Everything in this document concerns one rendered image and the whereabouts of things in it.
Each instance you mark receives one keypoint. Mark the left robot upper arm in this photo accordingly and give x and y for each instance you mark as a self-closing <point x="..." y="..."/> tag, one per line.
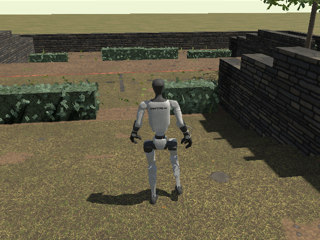
<point x="140" y="113"/>

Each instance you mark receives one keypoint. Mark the left robot forearm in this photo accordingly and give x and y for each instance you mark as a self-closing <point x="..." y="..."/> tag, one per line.
<point x="135" y="130"/>

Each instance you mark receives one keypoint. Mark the right robot upper arm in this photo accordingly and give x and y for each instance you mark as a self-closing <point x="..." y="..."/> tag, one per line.
<point x="177" y="112"/>

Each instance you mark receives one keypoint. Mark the right robot shin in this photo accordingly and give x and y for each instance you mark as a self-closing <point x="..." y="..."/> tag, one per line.
<point x="176" y="172"/>

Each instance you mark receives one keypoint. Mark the right robot hand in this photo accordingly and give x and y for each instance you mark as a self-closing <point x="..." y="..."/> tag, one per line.
<point x="189" y="141"/>

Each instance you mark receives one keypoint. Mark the left robot hand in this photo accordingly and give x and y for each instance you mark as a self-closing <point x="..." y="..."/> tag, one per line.
<point x="137" y="137"/>

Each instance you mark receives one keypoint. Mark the right robot thigh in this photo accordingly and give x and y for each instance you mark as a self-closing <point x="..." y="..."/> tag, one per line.
<point x="172" y="147"/>

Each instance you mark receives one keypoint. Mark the right robot forearm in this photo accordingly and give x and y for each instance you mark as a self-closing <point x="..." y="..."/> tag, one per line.
<point x="185" y="131"/>

